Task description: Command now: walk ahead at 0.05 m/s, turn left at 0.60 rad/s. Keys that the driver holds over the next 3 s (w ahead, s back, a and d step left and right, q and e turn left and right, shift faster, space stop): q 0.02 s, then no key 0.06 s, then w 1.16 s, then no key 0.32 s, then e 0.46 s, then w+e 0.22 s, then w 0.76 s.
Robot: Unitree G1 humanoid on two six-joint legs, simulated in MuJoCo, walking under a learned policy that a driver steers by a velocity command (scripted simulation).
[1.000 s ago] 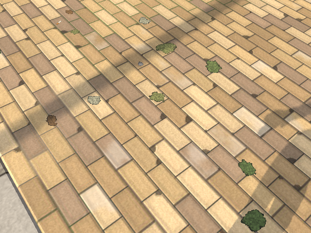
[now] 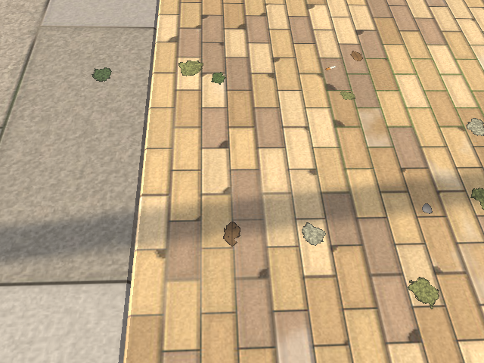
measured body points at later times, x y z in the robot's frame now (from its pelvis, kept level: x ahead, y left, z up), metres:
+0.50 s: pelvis +0.10 -0.04 +0.01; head +0.11 -0.07 +0.46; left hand +0.06 +0.23 -0.10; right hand +0.25 -0.29 -0.12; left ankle +0.14 +0.10 -0.67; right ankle +0.03 -0.14 -0.74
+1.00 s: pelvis +0.34 +0.04 +0.01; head +0.35 +0.05 +0.46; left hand +0.41 +0.31 -0.12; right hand +0.38 -0.22 -0.12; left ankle +0.29 +0.10 -0.74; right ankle +0.43 -0.10 -0.67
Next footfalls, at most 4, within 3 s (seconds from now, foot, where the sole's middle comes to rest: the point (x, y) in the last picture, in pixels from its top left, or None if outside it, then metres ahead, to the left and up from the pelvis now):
0.28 right None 0.07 -0.13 -0.77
0.72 left None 0.33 0.11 -0.77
1.24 right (246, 278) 0.66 -0.03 -0.77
1.70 left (181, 259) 0.73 0.16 -0.77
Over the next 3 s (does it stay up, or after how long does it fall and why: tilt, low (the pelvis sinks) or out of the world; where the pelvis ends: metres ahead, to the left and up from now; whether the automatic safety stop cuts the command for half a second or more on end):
stays up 1.02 -0.04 0.01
